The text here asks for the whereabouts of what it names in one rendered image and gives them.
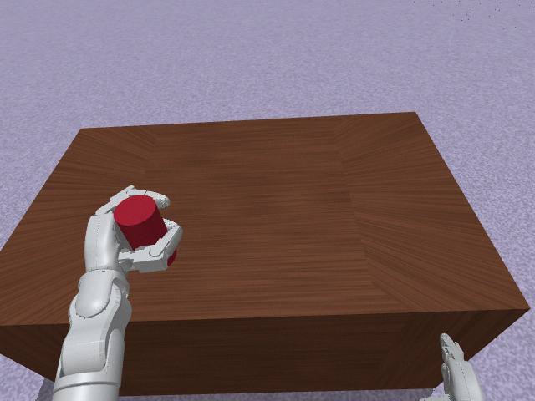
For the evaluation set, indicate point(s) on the right robot hand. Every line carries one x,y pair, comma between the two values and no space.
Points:
460,381

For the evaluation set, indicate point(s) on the left robot arm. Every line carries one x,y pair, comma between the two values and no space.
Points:
92,355

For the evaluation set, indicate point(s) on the can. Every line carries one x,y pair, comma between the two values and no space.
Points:
139,219

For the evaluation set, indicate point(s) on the left robot hand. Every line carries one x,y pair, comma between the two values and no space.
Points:
105,246

